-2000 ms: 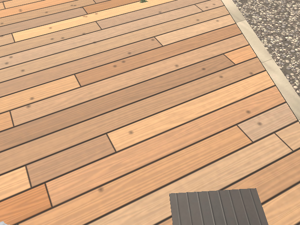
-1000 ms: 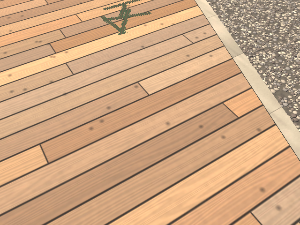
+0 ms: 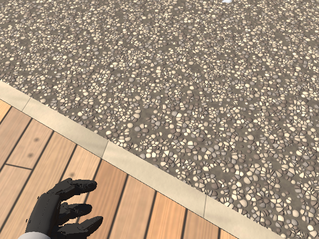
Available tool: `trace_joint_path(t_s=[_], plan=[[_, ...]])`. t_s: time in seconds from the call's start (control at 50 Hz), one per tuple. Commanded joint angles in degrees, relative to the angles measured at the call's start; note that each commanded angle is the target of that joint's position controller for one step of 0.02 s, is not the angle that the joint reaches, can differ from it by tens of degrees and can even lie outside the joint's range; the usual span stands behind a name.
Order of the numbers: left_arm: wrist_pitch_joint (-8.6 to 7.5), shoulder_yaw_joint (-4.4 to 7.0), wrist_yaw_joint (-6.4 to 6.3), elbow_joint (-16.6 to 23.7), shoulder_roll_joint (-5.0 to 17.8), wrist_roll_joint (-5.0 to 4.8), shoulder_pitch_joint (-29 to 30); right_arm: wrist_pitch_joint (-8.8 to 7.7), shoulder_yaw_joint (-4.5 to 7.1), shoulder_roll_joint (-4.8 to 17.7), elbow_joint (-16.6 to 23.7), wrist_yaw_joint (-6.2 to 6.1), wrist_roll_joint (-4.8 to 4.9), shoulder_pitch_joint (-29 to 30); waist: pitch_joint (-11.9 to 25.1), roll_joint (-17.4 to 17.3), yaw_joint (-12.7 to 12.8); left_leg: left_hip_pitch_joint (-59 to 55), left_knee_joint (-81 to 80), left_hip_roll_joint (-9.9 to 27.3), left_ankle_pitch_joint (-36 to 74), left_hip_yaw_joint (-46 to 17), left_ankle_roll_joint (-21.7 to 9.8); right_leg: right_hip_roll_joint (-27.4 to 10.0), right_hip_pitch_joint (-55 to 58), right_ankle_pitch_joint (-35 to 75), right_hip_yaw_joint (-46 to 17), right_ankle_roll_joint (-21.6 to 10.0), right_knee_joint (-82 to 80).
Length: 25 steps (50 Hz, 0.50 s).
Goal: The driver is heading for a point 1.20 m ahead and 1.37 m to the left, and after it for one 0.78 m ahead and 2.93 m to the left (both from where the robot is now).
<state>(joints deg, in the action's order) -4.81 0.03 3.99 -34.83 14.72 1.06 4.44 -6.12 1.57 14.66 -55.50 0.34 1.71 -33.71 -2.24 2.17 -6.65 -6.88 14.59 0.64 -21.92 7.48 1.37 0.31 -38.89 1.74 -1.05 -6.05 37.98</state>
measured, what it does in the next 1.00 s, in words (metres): walks ahead, turning left: right foot, then left foot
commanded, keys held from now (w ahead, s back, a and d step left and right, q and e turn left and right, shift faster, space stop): q+shift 1.00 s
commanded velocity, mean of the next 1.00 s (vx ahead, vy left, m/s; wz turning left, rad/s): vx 0.12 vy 0.00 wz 0.80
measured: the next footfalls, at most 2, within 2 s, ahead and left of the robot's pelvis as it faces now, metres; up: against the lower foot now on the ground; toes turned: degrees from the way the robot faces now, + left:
right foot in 0.04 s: +0.25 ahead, -0.09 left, +0.00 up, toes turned +2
left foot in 0.48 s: +0.23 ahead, +0.18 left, +0.00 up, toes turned +28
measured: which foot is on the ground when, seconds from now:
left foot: down 0.00-0.04, up 0.06-0.46, down 0.48-0.92, up 0.94-1.00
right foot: up 0.00-0.02, down 0.04-0.48, up 0.50-0.88, down 0.90-1.00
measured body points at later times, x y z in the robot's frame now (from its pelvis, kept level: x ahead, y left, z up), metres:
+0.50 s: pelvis +0.17 +0.05 -0.01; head +0.18 +0.08 +0.44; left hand +0.24 +0.38 -0.11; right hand +0.42 -0.16 -0.08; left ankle +0.19 +0.16 -0.73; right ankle +0.20 -0.10 -0.72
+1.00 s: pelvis +0.20 +0.05 +0.01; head +0.23 +0.07 +0.46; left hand +0.09 +0.35 -0.08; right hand +0.56 +0.02 -0.06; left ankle +0.15 +0.14 -0.68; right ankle +0.31 -0.01 -0.73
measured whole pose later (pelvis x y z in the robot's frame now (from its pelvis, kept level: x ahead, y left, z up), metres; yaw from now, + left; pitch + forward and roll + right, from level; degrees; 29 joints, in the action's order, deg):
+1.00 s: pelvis +0.20 +0.05 +0.01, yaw +51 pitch +2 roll -1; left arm 0.0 5.5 -1.0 -41.1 15.4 1.2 -7.3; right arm 3.4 6.1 19.8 -31.4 -0.6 1.8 -6.8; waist -1.6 -3.1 -0.1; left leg 31.1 54.4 -8.2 -23.8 -9.7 0.7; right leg 3.2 -16.8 -11.8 -2.1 -1.2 27.0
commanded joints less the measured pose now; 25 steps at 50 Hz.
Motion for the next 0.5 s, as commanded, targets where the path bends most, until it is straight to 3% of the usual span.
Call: trace_joint_path(t_s=[0.02,0.04,0.06,0.08,0.1,0.12,0.14,0.16,0.2,0.26,0.34,0.42,0.44,0.46,0.48,0.5], plan=[[-1.95,3.52,-1.72,-1.35,7.28,-0.59,-16.82,-0.3,2.57,15.31,6.6,-1.73,2.07,12.04,8.47,-9.32,17.73,11.6,16.15,9.66,62.47,-7.59,-4.93,1.3,32.18,13.7,-0.78,-1.84,-12.54],[-1.61,4.95,-2.69,-3.5,11.35,1.21,-23.35,-0.07,1.89,12.7,8.4,-1.98,0.6,12.04,13.6,-7.32,19.21,20.86,30.72,5.62,48.14,-7.14,-2.15,-4.66,46.42,35.24,-4.49,-2.9,-9.98],[-1.11,4.59,-3.9,-3.09,14.37,3.57,-25.37,0.19,-0.31,4.11,9.73,-1.57,-2.25,4.85,24.05,9.89,14.25,36.86,58.72,-3.73,-13.75,-6.8,1.25,-24.27,64.47,74.58,-19.41,-10.11,-0.43],[-0.6,3.54,-3.16,-0.99,11.11,3.25,-26.12,0.34,0.04,5.43,7.92,-1.25,-0.84,-3.25,36.94,9.72,13.33,40.37,71.02,-3.45,-19.43,-19.49,1.39,-29.85,67.9,79.45,-25.01,-15.86,1.78],[0.12,3.94,-2.96,0.15,9.93,1.38,-21.84,1.01,1.44,9.14,9.9,-1.34,0.46,1.3,32.5,6.8,12.47,43.43,71.78,-0.63,-16.68,-17.19,1.98,-27.51,60.1,64.68,-20.71,-15.91,-2.48],[0.33,3.74,-3.19,-0.72,7.51,-0.3,-18.19,2.03,1.92,9.06,11.34,-2.15,0.9,5.65,23.88,2.5,10.72,47.23,68.91,1.55,-13.27,-13.91,2.56,-23.89,52.57,49.52,-16.86,-13.51,-6.09],[0.27,3.37,-3.54,-1.41,5.63,-1.04,-15.97,3.05,2.2,8.1,11.11,-3.2,0.84,6.98,17.9,-1.11,8.8,47.38,67.3,3.02,-10.58,-12.11,3.48,-21.56,44.55,40.08,-13.84,-11.47,-9.67],[0.43,3.14,-3.82,-1.56,4.56,-1.05,-12.56,4.74,2.38,6.32,10.44,-3.78,1.09,4.95,14.05,-0.57,5.72,43.82,67.38,4.2,-8.67,-11.66,4.47,-20.61,36.4,32.82,-10.64,-10.36,-13.61],[0.57,3.61,-3.79,-1.52,4.67,0.15,-7.77,7.18,2.76,3.73,11.77,-4.32,1.28,4.03,9.12,3.65,2.65,38.57,66.55,4.71,-6.78,-10.45,5.15,-20.58,24.07,23.39,-5.07,-9.37,-19.3],[0.71,4.43,-5.02,-2.4,5.72,0.54,-4.74,8.36,3.43,4.33,16.05,-4.27,0.69,10.45,6.19,4.36,2.2,39.98,58.15,6.51,0.98,-10.25,4.58,-19.79,20.84,16.12,1.81,-8.1,-21.97],[1.39,5.25,-6.32,-2.69,7.03,-0.63,-2.47,8.63,3.23,4.2,18.32,-1.03,0.08,15.35,7.22,5.07,2.91,32.17,40.7,7.57,14.17,-7.8,2.19,-17.78,21.45,5.61,10.32,-5.57,-20.57],[1.98,6.58,-5.09,-4.13,9.22,-3.01,-4.3,9.48,4.14,6.53,20.65,0.79,0.09,19.42,5.67,3.48,4.6,29.79,31.21,6.0,8.53,-3.0,-0.67,-21.32,27.24,4.16,11.56,-3.1,-15.82],[2.29,6.91,-4.74,-4.27,9.81,-3.91,-3.97,9.37,4.6,6.73,21.45,1.05,0.03,19.51,4.83,2.75,3.45,28.54,26.97,5.03,9.65,-1.5,-2.01,-21.41,27.9,2.79,12.09,-1.44,-13.17],[2.67,6.92,-4.48,-4.95,8.88,-4.53,-5.3,9.16,5.23,7.43,21.25,0.82,-0.39,18.43,4.89,0.36,3.08,25.76,22.82,3.6,12.39,-1.14,-3.74,-19.86,27.78,-0.12,13.6,1.03,-7.79],[3.31,6.96,-4.12,-5.75,7.52,-4.04,-9.2,8.61,7.01,12.06,20.69,0.15,-1.08,15.2,4.46,-9.41,2.89,19.79,16.97,4.68,34.2,-7.64,-6.79,-14.84,23.16,-9.74,15.87,4.8,4.93],[3.67,6.8,-4.05,-3.43,6.17,-1.91,-10.16,8.33,8.65,19.81,22.36,-0.52,-1.44,16.33,1.69,-28.53,5.78,13.06,11.67,14.78,54.21,-29.36,-15.0,-4.7,5.13,-39.43,16.38,9.98,25.1]])
Velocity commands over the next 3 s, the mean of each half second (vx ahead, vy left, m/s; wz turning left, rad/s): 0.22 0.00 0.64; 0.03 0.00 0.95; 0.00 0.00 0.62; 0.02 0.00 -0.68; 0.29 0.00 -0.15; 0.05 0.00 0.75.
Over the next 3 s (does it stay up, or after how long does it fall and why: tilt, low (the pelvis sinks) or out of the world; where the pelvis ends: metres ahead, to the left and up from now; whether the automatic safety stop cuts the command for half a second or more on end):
stays up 0.36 0.25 0.01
